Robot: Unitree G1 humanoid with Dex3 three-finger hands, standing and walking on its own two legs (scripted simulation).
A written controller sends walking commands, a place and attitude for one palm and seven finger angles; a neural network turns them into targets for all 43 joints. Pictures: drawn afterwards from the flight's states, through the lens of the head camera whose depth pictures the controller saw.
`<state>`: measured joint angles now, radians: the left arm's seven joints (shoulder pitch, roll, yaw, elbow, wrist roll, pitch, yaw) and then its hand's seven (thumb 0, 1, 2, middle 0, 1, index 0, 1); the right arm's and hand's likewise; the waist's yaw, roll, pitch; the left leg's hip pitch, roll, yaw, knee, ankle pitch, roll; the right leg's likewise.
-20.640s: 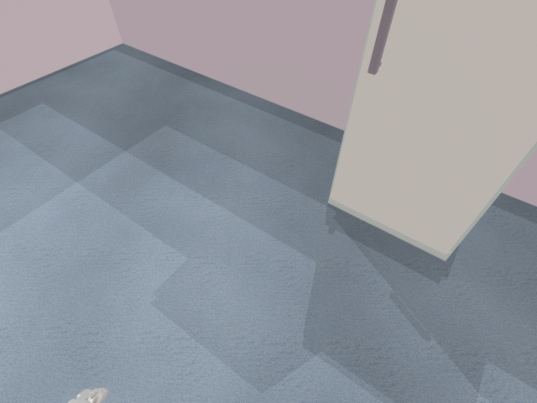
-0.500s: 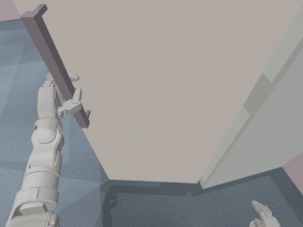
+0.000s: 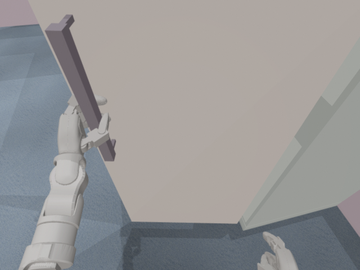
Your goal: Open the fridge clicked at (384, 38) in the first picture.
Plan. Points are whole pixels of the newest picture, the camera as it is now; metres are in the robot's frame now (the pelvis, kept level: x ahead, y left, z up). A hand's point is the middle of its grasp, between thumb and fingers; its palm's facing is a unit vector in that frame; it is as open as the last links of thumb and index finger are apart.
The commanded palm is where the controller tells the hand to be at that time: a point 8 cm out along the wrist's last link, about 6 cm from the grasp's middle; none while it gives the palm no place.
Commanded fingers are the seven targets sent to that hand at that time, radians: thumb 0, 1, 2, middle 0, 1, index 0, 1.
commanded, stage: loosen the grip on the handle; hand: left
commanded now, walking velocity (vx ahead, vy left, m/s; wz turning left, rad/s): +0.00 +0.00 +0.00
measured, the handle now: (94, 104) +0.41 +0.21 +0.16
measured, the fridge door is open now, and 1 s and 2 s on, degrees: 75 73 73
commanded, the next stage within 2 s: slip the hand off the handle in 0.60 s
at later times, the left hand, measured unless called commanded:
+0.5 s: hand (103, 130) +0.37 +0.19 +0.12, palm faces +0.20 -0.97 -0.15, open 13.4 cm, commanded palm +0.33 +0.24 +0.12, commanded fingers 0.00 -0.55 0.20 -0.25 -1.15 -0.25 -1.15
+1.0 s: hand (79, 129) +0.37 +0.24 +0.11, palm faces +0.26 -0.96 -0.13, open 14.6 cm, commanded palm +0.34 +0.28 +0.12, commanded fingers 0.00 -0.55 0.20 -0.25 -1.15 -0.25 -1.15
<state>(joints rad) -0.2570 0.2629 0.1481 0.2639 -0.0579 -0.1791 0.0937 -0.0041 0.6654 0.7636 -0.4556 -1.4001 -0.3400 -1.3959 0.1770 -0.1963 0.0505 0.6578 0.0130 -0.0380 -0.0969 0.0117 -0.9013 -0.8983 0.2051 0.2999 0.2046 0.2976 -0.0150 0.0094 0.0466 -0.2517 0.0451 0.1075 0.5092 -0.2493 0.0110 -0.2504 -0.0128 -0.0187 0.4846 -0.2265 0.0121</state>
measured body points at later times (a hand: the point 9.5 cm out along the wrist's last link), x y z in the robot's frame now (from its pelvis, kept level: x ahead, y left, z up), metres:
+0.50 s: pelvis -0.02 -0.03 -0.02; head +0.00 -0.03 +0.43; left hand +0.35 +0.24 +0.13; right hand +0.08 -0.29 -0.12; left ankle +0.02 +0.10 -0.74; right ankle +0.02 -0.13 -0.74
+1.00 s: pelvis +0.02 +0.00 -0.02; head +0.04 +0.00 +0.43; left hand +0.35 +0.29 +0.12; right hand +0.16 -0.25 -0.11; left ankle +0.02 +0.10 -0.74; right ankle +0.02 -0.13 -0.74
